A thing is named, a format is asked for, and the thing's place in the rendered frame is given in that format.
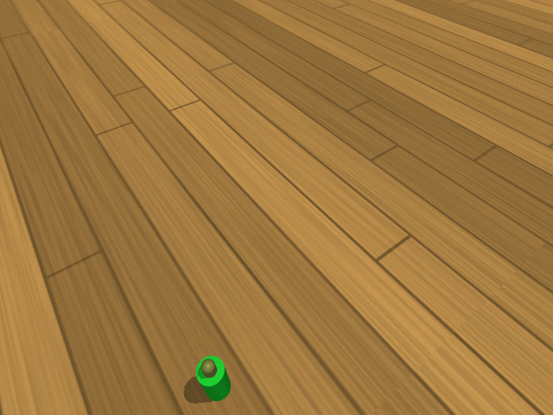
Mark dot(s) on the bottle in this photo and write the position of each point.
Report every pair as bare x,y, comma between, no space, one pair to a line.
212,375

